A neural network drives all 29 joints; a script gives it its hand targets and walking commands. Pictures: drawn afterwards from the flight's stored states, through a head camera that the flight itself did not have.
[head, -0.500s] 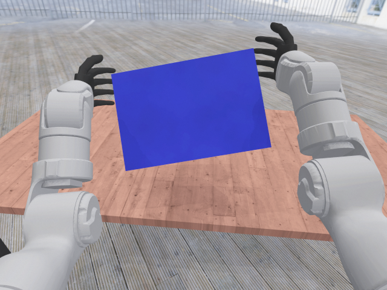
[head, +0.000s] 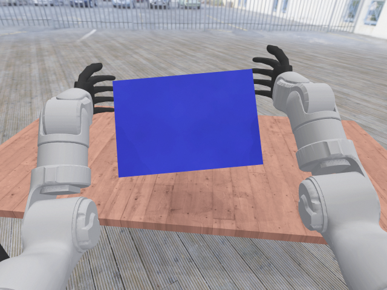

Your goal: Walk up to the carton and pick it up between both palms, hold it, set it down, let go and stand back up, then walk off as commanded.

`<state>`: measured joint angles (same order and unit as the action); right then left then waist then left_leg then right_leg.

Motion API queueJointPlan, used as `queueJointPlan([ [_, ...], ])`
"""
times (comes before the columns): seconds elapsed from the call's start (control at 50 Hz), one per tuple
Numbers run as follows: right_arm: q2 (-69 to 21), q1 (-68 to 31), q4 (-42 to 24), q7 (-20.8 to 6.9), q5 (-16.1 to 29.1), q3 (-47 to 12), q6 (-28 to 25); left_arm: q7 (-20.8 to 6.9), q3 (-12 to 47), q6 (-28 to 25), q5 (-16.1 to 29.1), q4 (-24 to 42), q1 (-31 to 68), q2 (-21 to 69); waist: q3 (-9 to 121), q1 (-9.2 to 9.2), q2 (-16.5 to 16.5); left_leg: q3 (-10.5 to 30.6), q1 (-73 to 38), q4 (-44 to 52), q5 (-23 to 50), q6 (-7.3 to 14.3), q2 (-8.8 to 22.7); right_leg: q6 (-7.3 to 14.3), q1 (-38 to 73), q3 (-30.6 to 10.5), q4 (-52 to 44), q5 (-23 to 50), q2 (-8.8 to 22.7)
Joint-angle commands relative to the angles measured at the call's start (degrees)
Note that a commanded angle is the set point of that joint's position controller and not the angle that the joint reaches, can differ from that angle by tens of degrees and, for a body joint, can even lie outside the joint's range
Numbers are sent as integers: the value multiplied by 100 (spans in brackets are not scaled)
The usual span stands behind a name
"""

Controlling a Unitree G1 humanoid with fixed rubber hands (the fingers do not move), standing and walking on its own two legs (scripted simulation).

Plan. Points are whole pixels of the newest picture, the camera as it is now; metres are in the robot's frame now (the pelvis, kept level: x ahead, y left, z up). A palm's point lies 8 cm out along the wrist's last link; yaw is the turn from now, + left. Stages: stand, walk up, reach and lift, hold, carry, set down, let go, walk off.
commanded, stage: hold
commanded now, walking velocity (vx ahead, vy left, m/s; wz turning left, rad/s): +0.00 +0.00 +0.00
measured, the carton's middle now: (187, 130) +0.42 +0.00 +0.20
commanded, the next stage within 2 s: none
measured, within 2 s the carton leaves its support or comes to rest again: neither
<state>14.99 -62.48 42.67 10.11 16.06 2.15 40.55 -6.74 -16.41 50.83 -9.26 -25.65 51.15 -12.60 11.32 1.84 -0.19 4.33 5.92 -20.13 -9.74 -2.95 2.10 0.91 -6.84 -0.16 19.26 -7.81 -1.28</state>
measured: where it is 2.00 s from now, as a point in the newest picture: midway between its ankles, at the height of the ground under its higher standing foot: outside the picture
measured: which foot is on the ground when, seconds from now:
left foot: down 0.00-1.00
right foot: down 0.00-1.00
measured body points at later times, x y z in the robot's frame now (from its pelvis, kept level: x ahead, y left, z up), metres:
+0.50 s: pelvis +0.00 +0.00 +0.00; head -0.09 +0.00 +0.44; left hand +0.38 +0.20 +0.30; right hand +0.39 -0.17 +0.33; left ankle +0.02 +0.15 -0.75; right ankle +0.04 -0.11 -0.75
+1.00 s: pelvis +0.00 +0.00 +0.00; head -0.09 +0.00 +0.44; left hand +0.38 +0.20 +0.30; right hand +0.39 -0.17 +0.34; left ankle +0.02 +0.15 -0.75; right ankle +0.04 -0.11 -0.75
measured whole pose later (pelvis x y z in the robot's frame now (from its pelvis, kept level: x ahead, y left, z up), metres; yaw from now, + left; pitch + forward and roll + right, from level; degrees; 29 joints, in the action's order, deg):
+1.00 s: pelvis +0.00 +0.00 +0.00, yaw +0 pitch -4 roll +0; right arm 15.0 -66.2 44.4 9.3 13.7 3.3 40.4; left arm -7.4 -16.4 50.6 -10.6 -25.7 52.4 -12.7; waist 9.5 1.8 -0.1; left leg 4.3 5.9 -20.1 -10.0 -3.0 2.1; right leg 0.9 -6.8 -0.2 19.3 -8.1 -1.3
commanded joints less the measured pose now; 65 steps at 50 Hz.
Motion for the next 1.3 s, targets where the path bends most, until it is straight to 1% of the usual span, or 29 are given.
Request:
queueJointPlan([
  [0.0, -3097, -4101, -801, -1210, 755, -626, -218, -1013, 1208, -674, 1195, 854, 5122, 2844, 900, 345, 5, -208, 1128, 740, -398, 197, -355, 104, 1066, -254, -415, -174, -114],
  [0.02, -3023, -4152, -725, -1218, 720, -547, -214, -1030, 1199, -687, 1185, 858, 5221, 2850, 923, 362, -107, -195, 1191, 804, -550, 174, -333, 112, 1087, -259, -369, -234, -123],
  [0.04, -3068, -4145, -677, -1244, 714, -604, -224, -1044, 1059, -667, 1068, 636, 5077, 2763, 889, 267, -26, -226, 1184, 778, -492, 227, -354, 96, 1096, -272, -398, -297, -115],
  [0.06, -2987, -4047, -507, -1263, 652, -523, -194, -1073, 1052, -690, 1092, 655, 5159, 2726, 863, 321, -73, -185, 1270, 835, -659, 215, -312, 103, 1092, -289, -357, -357, -122],
  [0.18, -3005, -3916, -233, -1331, 652, -550, -130, -1200, 902, -654, 1010, 590, 5090, 2571, 927, 220, -8, -263, 1323, 824, -422, 191, -332, 119, 1267, -348, -380, -190, -101],
  [0.22, -3017, -3877, -496, -1270, 718, -597, -159, -1207, 995, -667, 1081, 832, 5019, 2605, 1191, 348, -4, -290, 1103, 721, -23, 155, -377, 80, 1466, -305, -404, 275, -74],
  [0.28, -3017, -3722, -669, -1240, 840, -759, -159, -1199, 985, -657, 1133, 1129, 4929, 2549, 1404, 308, 63, -303, 896, 647, 487, 131, -394, 57, 1645, -249, -356, 737, -112],
  [0.32, -3031, -3621, -975, -1190, 1005, -864, -165, -1166, 1155, -659, 1235, 1515, 4872, 2658, 1748, 377, -31, -298, 680, 545, 947, 62, -410, 57, 1845, -225, -266, 1247, -155],
  [0.36, -2985, -3567, -1084, -1142, 1101, -880, -144, -1139, 1239, -639, 1261, 1725, 4906, 2683, 1808, 450, -161, -290, 599, 453, 1120, -3, -444, 26, 1892, -213, -221, 1482, -145],
  [0.38, -2989, -3634, -1295, -1124, 1140, -935, -167, -1118, 1183, -639, 1257, 1704, 4816, 2648, 1827, 387, -37, -269, 579, 416, 1141, 31, -466, -3, 1901, -200, -234, 1513, -149],
  [0.4, -3006, -3603, -1443, -1102, 1154, -954, -193, -1102, 1232, -649, 1312, 1832, 4799, 2680, 1887, 422, -20, -258, 514, 409, 1223, 47, -458, -4, 1880, -192, -242, 1518, -163],
  [0.46, -2994, -3749, -1794, -1056, 1240, -993, -246, -1042, 1360, -627, 1371, 1851, 4654, 2835, 1903, 440, -85, -259, 444, 347, 1313, 22, -469, -26, 1834, -154, -233, 1606, -175],
  [0.5, -3017, -3907, -1915, -1025, 1167, -937, -262, -1018, 1324, -629, 1362, 1701, 4652, 2808, 1726, 444, 26, -238, 459, 356, 1171, 82, -474, -59, 1659, -169, -315, 1431, -144],
  [0.6, -2981, -4247, -1786, -1077, 961, -766, -336, -1005, 1420, -621, 1322, 1241, 4697, 3047, 1307, 401, -45, -230, 704, 522, 496, 101, -393, 58, 1288, -173, -403, 569, -166],
  [0.68, -2961, -4233, -1357, -1117, 804, -721, -307, -1054, 1209, -622, 1173, 681, 4630, 2963, 945, 350, 123, -212, 875, 629, 26, 208, -369, 62, 1093, -230, -487, 121, -121],
  [0.7, -2944, -4230, -1177, -1131, 781, -639, -293, -1083, 1189, -620, 1136, 604, 4684, 2938, 912, 330, 13, -216, 965, 677, -139, 192, -372, 87, 1075, -243, -495, -16, -114],
  [0.74, -2911, -4088, -960, -1161, 715, -567, -277, -1112, 1227, -624, 1126, 730, 4840, 2882, 915, 402, -67, -202, 1000, 709, -203, 163, -336, 114, 1154, -248, -450, 26, -123],
  [0.76, -2925, -4191, -975, -1174, 696, -579, -293, -1134, 1131, -613, 1075, 543, 4762, 2845, 822, 332, 27, -210, 1052, 725, -225, 190, -329, 105, 1154, -239, -450, -35, -118],
  [0.8, -2910, -4025, -846, -1196, 700, -576, -228, -1207, 1083, -617, 1067, 637, 4799, 2770, 888, 376, 37, -221, 990, 722, -211, 190, -355, 101, 1202, -298, -472, -71, -92],
  [0.82, -2951, -4077, -824, -1208, 712, -621, -222, -1195, 1018, -626, 1027, 612, 4894, 2707, 892, 273, 68, -224, 1071, 745, -245, 206, -351, 106, 1240, -289, -447, -120, -118],
  [0.84, -2916, -3965, -705, -1212, 710, -576, -204, -1197, 1045, -631, 1038, 706, 4925, 2709, 917, 348, -60, -208, 1162, 793, -287, 174, -359, 117, 1329, -284, -405, -34, -118],
  [0.86, -2981, -3863, -649, -1214, 745, -659, -172, -1204, 1047, -646, 1040, 852, 4947, 2670, 1042, 311, -9, -226, 1108, 775, -177, 173, -368, 110, 1374, -294, -391, 80, -121],
  [0.9, -3027, -3822, -879, -1212, 856, -720, -215, -1178, 1267, -673, 1224, 1285, 5039, 2834, 1452, 396, -147, -243, 916, 680, 281, 79, -364, 126, 1561, -266, -346, 579, -140],
  [0.96, -3010, -3604, -1120, -1150, 1031, -893, -176, -1126, 1259, -649, 1248, 1723, 4869, 2717, 1670, 388, -137, -254, 623, 548, 910, 44, -391, 68, 1729, -214, -293, 1140, -161],
  [1.1, -2993, -3728, -1874, -1067, 1163, -948, -242, -1050, 1380, -607, 1345, 1865, 4621, 2807, 1886, 441, -83, -258, 451, 347, 1291, 32, -459, -15, 1803, -182, -248, 1579, -165],
  [1.12, -3001, -3768, -1799, -1058, 1195, -973, -234, -1034, 1365, -601, 1320, 1809, 4600, 2834, 1769, 390, -70, -251, 480, 365, 1190, 39, -461, -15, 1745, -172, -272, 1401, -182],
  [1.18, -2974, -3975, -2024, -1035, 1131, -934, -276, -1000, 1395, -612, 1353, 1659, 4569, 2927, 1681, 422, 0, -239, 475, 397, 1127, 61, -462, -26, 1639, -148, -313, 1284, -186],
  [1.22, -3049, -4000, -1811, -1060, 1128, -939, -267, -1007, 1303, -608, 1280, 1518, 4654, 2897, 1454, 309, -21, -241, 576, 436, 846, 106, -461, 12, 1439, -172, -378, 907, -168],
  [1.28, -2950, -4086, -1595, -1073, 899, -737, -288, -1067, 1354, -590, 1238, 1115, 4624, 2967, 1085, 430, -20, -234, 704, 555, 402, 104, -399, 36, 1245, -195, -464, 493, -120],
])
